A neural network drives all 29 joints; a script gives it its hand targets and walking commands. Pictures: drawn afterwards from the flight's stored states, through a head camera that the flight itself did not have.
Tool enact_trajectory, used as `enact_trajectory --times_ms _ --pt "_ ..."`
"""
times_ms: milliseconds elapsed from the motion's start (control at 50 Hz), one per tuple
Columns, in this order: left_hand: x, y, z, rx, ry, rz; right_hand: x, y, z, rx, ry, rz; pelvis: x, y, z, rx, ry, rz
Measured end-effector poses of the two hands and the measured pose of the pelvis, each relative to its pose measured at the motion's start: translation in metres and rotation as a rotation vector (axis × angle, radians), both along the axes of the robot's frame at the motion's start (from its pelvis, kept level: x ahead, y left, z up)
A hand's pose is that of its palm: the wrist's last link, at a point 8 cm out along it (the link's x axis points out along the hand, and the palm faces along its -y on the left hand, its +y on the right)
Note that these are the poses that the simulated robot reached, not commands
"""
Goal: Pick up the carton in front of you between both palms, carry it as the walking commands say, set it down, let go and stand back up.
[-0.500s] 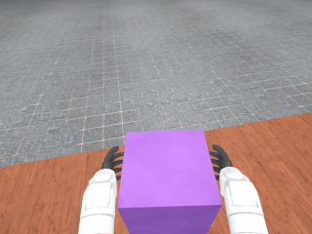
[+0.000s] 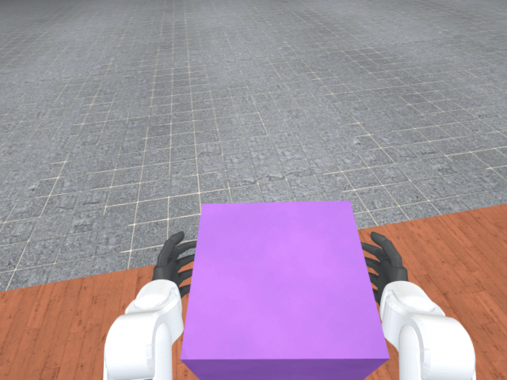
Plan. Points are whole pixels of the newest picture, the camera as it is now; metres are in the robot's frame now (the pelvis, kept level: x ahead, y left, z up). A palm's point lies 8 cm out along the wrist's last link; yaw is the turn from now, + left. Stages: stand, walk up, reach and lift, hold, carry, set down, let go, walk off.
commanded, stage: carry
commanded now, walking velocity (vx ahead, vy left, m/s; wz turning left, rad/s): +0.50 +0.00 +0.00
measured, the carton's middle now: (277, 304) +0.26 -0.01 +0.03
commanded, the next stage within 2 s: none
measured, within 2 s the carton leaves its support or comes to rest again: neither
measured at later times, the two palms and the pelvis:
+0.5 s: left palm (173, 172) +0.53 +0.19 +0.09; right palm (319, 174) +0.50 -0.11 +0.09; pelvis +0.29 +0.06 +0.01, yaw -2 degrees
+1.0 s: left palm (205, 92) +0.91 +0.16 +0.09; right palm (304, 88) +0.93 -0.14 +0.08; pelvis +0.60 -0.01 +0.00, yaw +1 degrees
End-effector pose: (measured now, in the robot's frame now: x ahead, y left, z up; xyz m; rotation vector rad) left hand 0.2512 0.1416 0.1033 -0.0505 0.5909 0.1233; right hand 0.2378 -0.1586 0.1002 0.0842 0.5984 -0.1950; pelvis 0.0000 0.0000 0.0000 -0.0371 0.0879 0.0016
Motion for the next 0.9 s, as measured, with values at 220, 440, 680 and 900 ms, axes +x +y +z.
enact_trajectory --times_ms 220,440,680,900 --pt "0.089 0.033 0.002 -0.041 0.067 0.111 0.119 0.034 0.008 0.007 0.066 0.086 0.118 0.011 0.014 0.043 0.006 0.017" --pt "0.243 0.051 -0.022 -0.029 0.125 -0.001 0.235 0.052 -0.02 0.005 0.123 -0.026 0.255 0.054 0.005 0.036 0.001 -0.041" --pt "0.399 0.041 -0.002 -0.025 0.023 0.006 0.402 0.042 0.006 -0.004 0.026 -0.003 0.409 0.039 0.011 0.024 -0.017 -0.025" --pt "0.588 0.019 -0.018 0.011 0.052 0.116 0.618 0.019 -0.027 0.035 0.054 0.089 0.551 -0.002 -0.013 0.038 -0.032 0.01"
